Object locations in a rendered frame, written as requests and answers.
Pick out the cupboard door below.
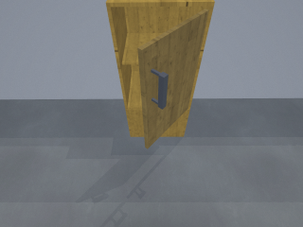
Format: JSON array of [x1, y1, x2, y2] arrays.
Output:
[[137, 9, 209, 149]]

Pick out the handle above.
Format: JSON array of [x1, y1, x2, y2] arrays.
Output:
[[151, 69, 169, 110]]

